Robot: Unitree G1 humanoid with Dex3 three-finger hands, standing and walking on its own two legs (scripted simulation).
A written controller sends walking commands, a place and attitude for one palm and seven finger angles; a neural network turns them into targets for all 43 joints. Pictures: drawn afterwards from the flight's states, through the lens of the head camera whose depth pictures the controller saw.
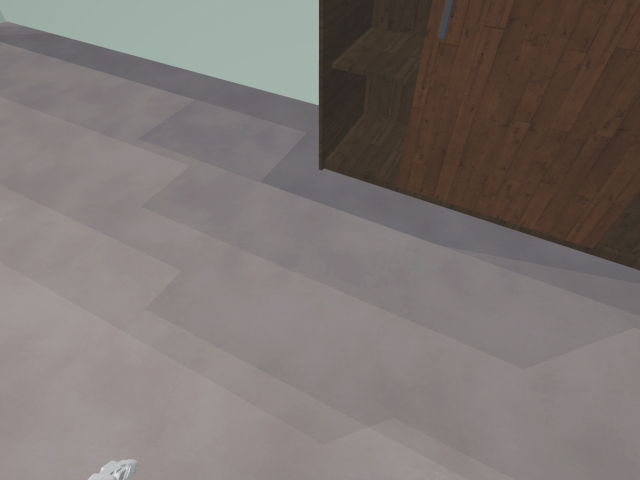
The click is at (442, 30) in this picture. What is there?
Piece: wardrobe's sliding door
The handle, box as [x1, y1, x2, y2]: [437, 0, 453, 38]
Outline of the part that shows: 453,0 445,0 437,36 439,38 443,38 445,36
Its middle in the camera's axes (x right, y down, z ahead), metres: +0.40 -0.75 +1.18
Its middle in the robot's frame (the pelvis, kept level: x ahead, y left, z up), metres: +1.42 -0.31 +0.10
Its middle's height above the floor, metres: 0.87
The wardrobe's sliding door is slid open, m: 0.39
